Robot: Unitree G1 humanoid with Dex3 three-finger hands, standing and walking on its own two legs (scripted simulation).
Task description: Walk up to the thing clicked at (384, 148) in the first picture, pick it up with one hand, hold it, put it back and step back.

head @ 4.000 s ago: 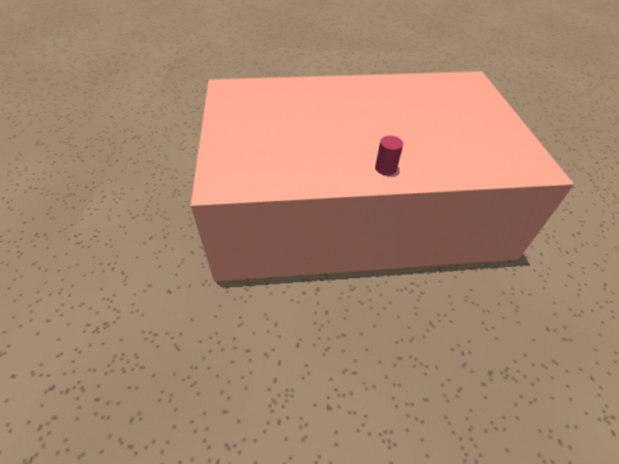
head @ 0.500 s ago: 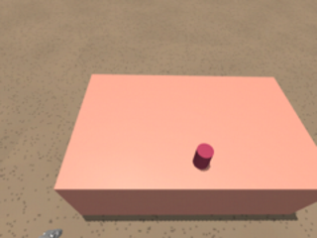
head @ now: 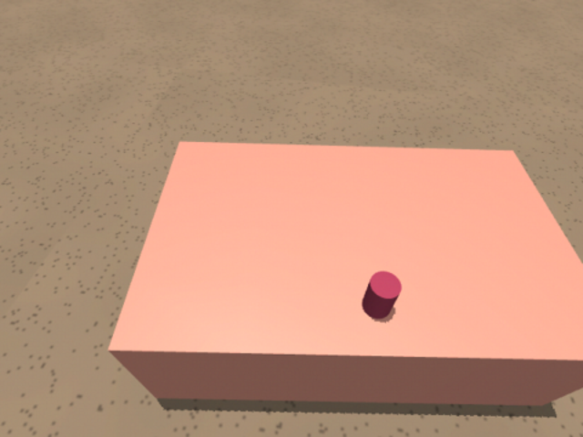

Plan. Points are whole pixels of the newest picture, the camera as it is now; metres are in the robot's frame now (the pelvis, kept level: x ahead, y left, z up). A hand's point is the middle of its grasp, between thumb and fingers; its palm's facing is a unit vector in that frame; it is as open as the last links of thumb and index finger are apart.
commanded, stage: walk up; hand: right
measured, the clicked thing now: (380, 295) +0.48 -0.22 -0.31
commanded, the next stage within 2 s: stand in 0.20 s
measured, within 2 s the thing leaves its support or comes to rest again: neither
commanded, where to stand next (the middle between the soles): +0.04 -0.01 m, yaw -1 degrees
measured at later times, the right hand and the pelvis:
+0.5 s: hand out of the picture +0.10 -0.25 -0.15, palm faces -0.02 +0.94 -0.34, open 7.4 cm; pelvis +0.02 +0.00 +0.00, yaw +0 degrees
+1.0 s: hand out of the picture +0.10 -0.25 -0.15, palm faces -0.03 +0.94 -0.34, open 7.4 cm; pelvis +0.02 +0.00 +0.00, yaw +0 degrees
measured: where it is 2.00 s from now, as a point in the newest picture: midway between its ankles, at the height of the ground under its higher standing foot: outside the picture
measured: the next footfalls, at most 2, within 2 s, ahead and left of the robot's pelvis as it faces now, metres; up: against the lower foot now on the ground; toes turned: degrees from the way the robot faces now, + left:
none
